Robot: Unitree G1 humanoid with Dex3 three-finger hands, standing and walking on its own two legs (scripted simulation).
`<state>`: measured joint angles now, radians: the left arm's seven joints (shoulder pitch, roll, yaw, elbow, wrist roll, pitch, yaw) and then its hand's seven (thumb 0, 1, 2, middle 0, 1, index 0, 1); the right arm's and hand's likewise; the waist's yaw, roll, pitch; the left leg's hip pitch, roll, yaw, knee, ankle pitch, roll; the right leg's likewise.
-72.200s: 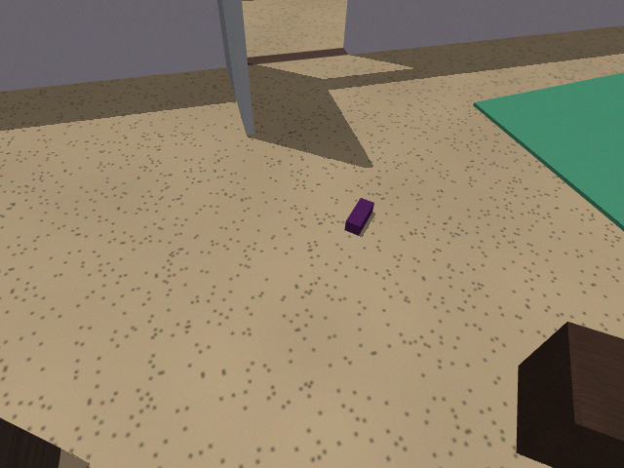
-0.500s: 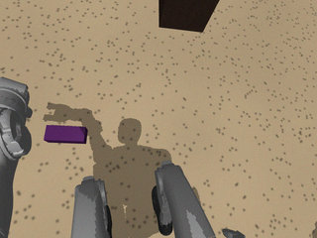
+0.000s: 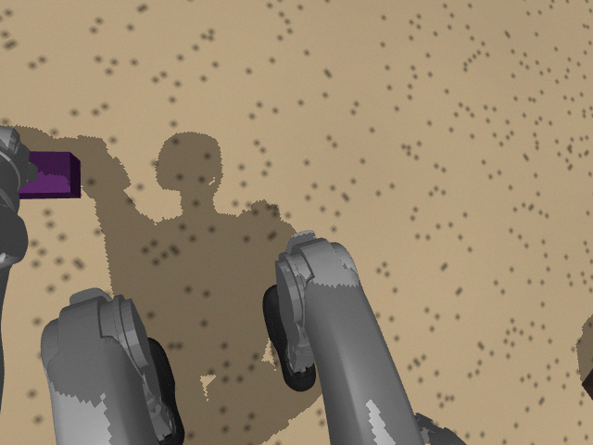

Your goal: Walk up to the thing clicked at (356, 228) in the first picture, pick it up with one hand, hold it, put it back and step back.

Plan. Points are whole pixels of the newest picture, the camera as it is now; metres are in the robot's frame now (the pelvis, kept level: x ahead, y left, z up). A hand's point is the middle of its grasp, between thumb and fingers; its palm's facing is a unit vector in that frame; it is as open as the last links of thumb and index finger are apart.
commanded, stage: approach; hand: left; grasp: from above
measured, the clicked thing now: (18, 176) +0.52 +0.27 -0.34
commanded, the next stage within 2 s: rest palm in 0.38 s
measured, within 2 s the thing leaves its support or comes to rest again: neither
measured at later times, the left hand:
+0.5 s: hand (55, 167) +0.51 +0.20 -0.28, palm faces -0.04 -0.51 -0.86, open 13.7 cm
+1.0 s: hand (2, 158) +0.52 +0.25 -0.23, palm faces +0.03 -0.51 -0.86, open 10.6 cm
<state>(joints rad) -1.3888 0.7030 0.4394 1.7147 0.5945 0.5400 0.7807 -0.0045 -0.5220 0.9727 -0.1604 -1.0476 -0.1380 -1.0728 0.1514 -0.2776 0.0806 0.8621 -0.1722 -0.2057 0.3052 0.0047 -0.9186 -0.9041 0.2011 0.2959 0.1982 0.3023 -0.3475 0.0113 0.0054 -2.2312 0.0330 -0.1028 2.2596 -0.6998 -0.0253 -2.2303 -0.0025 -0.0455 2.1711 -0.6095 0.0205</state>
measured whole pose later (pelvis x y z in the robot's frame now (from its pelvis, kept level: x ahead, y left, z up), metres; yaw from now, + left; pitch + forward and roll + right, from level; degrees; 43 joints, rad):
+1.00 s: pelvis +0.00 +0.01 -0.04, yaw -5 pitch +33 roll -12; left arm -1.39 0.79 0.40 1.67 0.56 0.49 0.81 0.00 0.23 0.90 -0.21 -0.51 -0.21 -0.50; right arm 0.17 -0.35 0.20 0.78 -0.17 -0.22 0.50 0.00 -0.91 -0.90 0.20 0.30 0.20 0.30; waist -0.39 -0.04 0.12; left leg -2.30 0.01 -0.22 2.42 -0.72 -0.03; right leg -2.24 -0.01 -0.14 2.26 -0.61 0.03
